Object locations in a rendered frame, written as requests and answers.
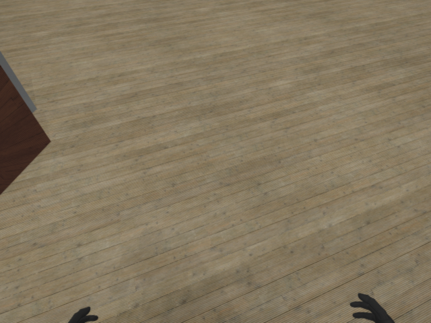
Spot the left robot hand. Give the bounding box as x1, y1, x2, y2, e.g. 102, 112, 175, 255
68, 307, 98, 323

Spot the right robot hand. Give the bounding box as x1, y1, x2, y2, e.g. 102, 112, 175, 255
350, 293, 395, 323

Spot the pedestal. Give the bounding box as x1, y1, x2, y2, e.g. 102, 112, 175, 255
0, 65, 51, 194

